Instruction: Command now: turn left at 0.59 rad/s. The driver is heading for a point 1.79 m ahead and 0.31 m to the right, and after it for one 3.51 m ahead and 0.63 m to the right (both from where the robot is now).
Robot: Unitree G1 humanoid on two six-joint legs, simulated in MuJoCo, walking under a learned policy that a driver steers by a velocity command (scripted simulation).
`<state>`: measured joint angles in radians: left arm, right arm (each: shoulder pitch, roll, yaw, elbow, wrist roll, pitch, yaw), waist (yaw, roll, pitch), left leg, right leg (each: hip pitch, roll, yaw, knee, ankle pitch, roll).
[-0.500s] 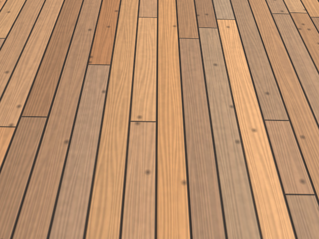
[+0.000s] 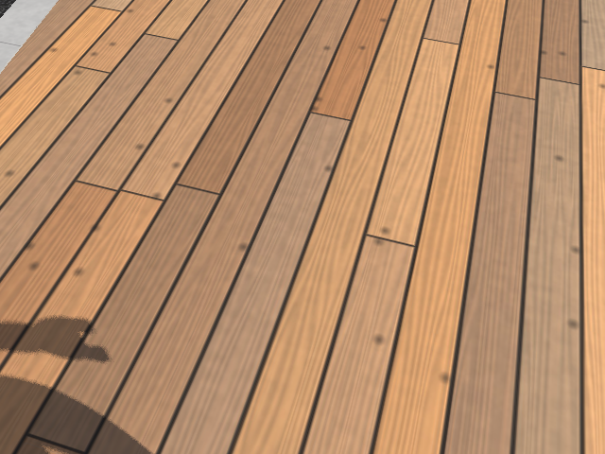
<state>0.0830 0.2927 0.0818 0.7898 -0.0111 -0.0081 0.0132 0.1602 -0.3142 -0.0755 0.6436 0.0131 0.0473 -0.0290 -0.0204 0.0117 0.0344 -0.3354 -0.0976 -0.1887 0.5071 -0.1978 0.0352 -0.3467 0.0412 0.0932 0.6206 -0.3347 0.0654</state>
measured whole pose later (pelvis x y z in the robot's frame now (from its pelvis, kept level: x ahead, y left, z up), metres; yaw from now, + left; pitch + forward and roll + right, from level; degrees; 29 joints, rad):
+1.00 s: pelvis -0.02 -0.04 +0.01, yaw -14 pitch +1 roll +3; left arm 0.20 0.30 0.05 0.71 -0.01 0.02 0.02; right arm 0.11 -0.32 -0.09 0.71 0.00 0.02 -0.06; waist 0.02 0.02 0.07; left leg -0.51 -0.01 -0.09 1.01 -0.34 -0.10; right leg -0.25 0.07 0.10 0.42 -0.19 -0.09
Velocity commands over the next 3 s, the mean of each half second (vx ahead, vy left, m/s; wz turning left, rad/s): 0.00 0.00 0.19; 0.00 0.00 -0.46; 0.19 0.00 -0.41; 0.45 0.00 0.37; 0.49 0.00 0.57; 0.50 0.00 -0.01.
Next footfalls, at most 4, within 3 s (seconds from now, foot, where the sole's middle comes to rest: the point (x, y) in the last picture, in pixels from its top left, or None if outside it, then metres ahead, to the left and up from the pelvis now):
0.04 right None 0.05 -0.13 -0.77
0.38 left None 0.01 0.13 -0.77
0.72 right None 0.02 -0.11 -0.78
1.28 left None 0.11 0.08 -0.77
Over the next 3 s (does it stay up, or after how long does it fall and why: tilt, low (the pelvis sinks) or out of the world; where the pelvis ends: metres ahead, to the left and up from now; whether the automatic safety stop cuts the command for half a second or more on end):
stays up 0.85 -0.19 0.01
